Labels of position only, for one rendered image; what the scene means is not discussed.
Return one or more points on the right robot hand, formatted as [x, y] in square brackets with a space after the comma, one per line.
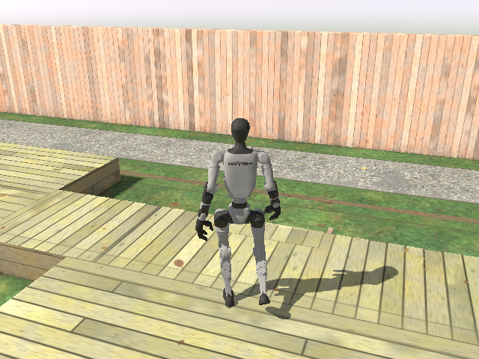
[270, 209]

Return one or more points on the left robot hand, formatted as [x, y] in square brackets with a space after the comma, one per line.
[199, 228]

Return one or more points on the robot right thigh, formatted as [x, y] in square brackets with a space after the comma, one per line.
[257, 221]

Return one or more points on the robot right upper arm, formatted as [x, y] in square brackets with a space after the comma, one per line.
[264, 159]

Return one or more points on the robot left upper arm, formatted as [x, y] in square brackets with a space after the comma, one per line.
[213, 171]

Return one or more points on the right robot shin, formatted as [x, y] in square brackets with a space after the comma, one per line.
[262, 271]

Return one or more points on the right robot forearm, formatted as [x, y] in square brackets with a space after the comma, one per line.
[273, 196]

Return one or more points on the left robot forearm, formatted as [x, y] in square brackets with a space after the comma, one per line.
[205, 204]

